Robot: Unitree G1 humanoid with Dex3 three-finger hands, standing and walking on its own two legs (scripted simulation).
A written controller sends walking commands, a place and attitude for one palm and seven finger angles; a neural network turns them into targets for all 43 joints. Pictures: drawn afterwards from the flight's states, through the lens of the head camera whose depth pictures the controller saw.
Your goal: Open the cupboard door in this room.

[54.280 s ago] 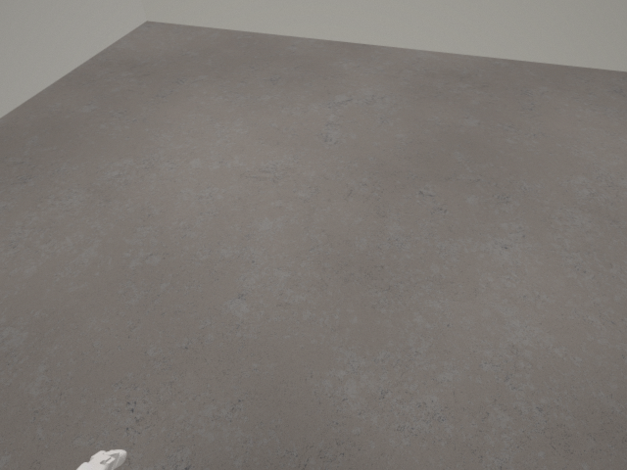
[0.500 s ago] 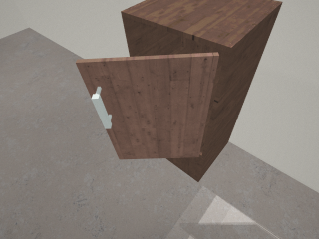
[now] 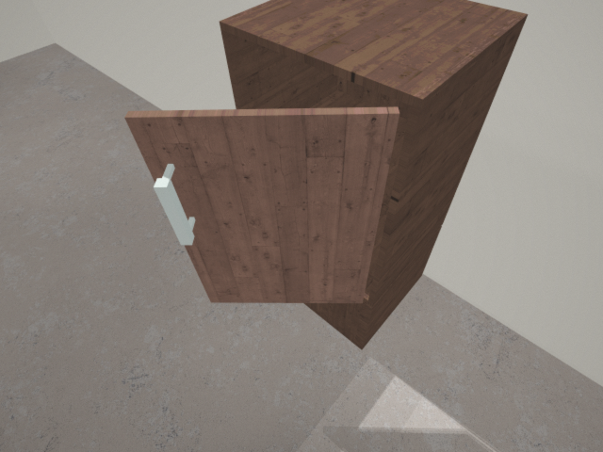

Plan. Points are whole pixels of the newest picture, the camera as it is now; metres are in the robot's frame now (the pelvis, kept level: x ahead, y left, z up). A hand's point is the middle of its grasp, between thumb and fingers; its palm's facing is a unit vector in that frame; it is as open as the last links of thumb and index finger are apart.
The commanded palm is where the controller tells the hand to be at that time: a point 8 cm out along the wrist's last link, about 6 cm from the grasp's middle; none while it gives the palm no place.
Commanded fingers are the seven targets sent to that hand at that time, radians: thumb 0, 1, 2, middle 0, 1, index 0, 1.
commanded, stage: come to a stop and stand still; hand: left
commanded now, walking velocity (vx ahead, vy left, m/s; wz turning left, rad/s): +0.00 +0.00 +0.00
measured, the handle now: (178, 205) +0.51 +0.26 -0.01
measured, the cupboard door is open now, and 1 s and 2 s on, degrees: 41 41 41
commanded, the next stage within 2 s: look again from close up in 0.16 s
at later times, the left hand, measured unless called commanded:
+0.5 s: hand out of the picture +0.01 +0.18 -0.17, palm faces +0.03 -0.97 -0.23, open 7.3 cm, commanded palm none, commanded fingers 0.00 0.90 0.90 -0.20 -0.30 -0.20 -0.30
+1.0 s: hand out of the picture +0.13 +0.21 -0.08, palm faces +0.27 -0.95 -0.17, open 7.4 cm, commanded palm +0.09 +0.25 -0.07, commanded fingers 0.00 0.71 0.82 -0.21 -0.42 -0.21 -0.42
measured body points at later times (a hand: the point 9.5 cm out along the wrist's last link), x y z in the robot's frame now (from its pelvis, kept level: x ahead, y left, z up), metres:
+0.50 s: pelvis -0.01 -0.01 +0.00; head +0.01 -0.02 +0.45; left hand +0.01 +0.23 -0.15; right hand -0.02 -0.22 -0.17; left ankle -0.05 +0.14 -0.74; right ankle +0.00 -0.08 -0.74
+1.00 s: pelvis -0.02 +0.02 -0.01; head +0.00 +0.00 +0.44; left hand +0.11 +0.26 -0.06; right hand +0.05 -0.23 -0.15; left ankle -0.05 +0.14 -0.74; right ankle +0.00 -0.08 -0.74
